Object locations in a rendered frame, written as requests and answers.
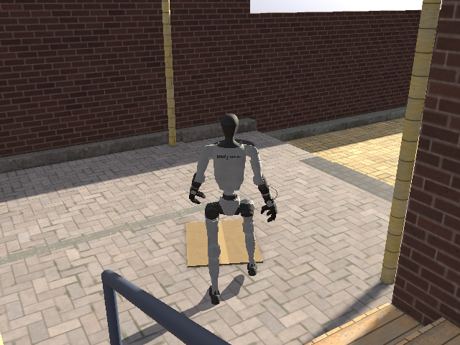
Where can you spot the robot left upper arm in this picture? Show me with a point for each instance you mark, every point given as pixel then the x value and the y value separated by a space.
pixel 206 152

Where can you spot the robot right upper arm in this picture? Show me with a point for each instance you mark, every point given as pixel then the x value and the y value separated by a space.
pixel 252 152

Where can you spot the right robot forearm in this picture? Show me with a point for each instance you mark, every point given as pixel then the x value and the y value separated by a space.
pixel 266 194

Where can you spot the left robot thigh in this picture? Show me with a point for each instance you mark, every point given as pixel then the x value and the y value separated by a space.
pixel 212 212

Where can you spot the left robot forearm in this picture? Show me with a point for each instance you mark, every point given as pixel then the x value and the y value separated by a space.
pixel 194 186

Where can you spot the robot left hand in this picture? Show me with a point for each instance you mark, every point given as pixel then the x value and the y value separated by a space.
pixel 192 197

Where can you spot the humanoid robot head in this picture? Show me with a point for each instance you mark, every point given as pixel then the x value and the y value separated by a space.
pixel 229 124

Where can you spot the robot right hand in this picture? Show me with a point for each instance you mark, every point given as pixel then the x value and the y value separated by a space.
pixel 273 212

